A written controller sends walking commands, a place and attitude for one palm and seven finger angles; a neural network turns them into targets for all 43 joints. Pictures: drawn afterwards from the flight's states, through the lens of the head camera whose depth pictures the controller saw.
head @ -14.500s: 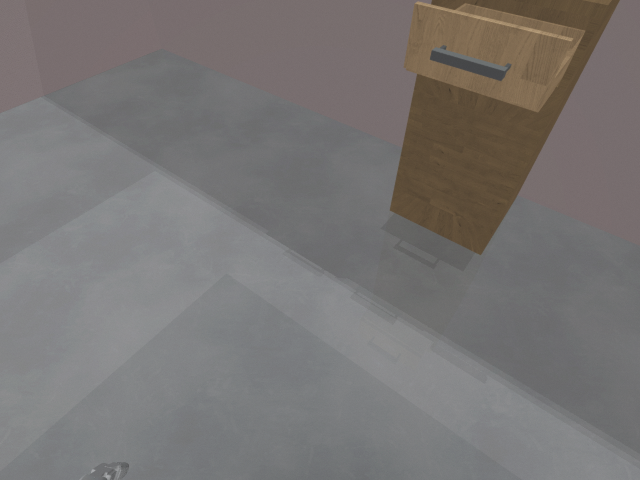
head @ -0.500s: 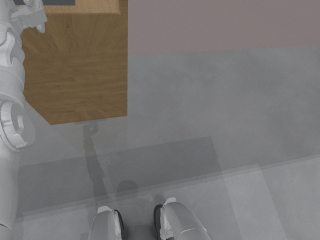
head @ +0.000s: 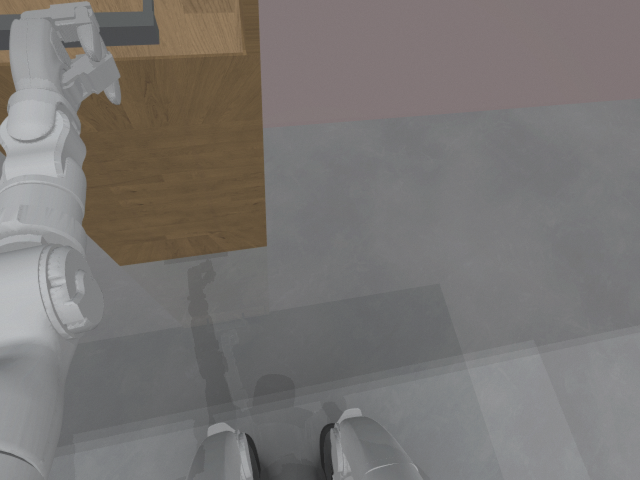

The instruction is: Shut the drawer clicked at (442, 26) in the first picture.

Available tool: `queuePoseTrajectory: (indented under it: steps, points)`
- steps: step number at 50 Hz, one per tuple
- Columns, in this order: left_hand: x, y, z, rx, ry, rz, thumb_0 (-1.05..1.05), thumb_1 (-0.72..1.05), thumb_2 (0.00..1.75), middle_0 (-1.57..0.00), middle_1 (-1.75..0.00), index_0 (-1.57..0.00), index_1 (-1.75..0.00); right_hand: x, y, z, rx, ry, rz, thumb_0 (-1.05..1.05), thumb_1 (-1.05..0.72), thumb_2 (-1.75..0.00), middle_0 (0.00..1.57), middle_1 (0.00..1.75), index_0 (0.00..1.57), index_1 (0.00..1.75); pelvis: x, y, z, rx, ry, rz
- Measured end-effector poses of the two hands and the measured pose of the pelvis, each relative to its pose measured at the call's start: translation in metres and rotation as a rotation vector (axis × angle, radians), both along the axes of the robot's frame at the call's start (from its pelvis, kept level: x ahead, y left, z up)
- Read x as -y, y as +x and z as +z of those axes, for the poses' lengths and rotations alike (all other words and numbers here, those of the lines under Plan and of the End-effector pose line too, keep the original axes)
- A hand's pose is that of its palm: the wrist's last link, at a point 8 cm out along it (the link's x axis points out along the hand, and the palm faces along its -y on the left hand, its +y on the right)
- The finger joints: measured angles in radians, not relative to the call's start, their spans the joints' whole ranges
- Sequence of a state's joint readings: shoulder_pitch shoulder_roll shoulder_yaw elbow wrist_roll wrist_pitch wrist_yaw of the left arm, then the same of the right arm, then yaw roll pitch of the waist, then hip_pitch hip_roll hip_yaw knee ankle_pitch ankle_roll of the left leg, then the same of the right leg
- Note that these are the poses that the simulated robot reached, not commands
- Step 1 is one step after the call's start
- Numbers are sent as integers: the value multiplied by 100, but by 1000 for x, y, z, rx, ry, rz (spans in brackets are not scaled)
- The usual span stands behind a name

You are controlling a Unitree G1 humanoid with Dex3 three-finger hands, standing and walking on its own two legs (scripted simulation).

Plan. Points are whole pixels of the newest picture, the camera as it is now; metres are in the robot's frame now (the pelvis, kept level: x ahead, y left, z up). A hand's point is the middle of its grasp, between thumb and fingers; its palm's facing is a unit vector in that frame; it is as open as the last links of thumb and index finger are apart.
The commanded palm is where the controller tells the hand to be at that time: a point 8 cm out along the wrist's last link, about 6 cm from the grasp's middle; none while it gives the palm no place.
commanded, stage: pull the fist back off the drawer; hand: left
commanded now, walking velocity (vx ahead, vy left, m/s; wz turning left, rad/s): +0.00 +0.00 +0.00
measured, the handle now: (68, 17) +0.65 +0.20 +0.10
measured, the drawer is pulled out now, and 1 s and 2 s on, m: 0.00 0.00 0.00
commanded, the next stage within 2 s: draw the hand back to the body in 0.10 s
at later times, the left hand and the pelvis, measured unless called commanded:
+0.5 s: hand (69, 115) +0.49 +0.18 +0.13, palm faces +0.04 -1.00 -0.03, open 3.3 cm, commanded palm +0.44 +0.22 +0.14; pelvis +0.05 -0.01 +0.03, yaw +0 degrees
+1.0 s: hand out of the picture +0.31 +0.21 +0.18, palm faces +0.31 -0.92 -0.24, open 3.3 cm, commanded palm +0.26 +0.25 +0.20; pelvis +0.02 -0.02 +0.06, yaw +2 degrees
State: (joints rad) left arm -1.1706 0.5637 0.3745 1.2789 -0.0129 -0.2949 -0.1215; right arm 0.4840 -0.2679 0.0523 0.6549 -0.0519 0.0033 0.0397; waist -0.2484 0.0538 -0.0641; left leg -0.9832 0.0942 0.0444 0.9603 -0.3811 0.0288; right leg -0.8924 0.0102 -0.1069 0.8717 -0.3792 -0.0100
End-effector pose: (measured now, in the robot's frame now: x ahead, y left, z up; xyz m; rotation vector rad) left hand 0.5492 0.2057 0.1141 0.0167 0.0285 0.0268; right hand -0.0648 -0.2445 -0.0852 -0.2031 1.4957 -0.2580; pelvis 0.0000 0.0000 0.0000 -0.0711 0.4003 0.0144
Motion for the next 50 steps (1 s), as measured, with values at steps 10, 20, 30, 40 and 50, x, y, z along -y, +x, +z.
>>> queuePoseTrajectory:
  steps: [10,20,30,40,50]
  points:
    - [-1,-8,0,3,2,21,2,90,90,-140,-160,-140,-160,11,43,0,65,10,0,0,-91,-90,21,30,20,30,6,21,10,36,16,-4]
    - [-16,-44,7,35,10,10,2,90,90,-140,-160,-140,-160,23,98,4,169,24,2,1,-91,-90,20,30,20,30,11,42,23,89,34,-20]
    - [-30,-124,29,69,10,13,2,90,90,-140,-160,-140,-160,24,194,18,431,39,107,1,-91,-90,20,30,20,30,14,47,37,213,46,11]
    - [-39,-204,59,84,142,95,2,90,90,-140,-160,-140,-160,3,272,53,717,65,218,1,-91,-90,20,30,20,30,15,35,48,340,66,19]
    - [-48,-277,78,82,246,279,2,90,90,-140,-159,-140,-160,-22,286,73,784,95,299,1,-91,-90,20,30,20,30,17,25,63,444,77,26]
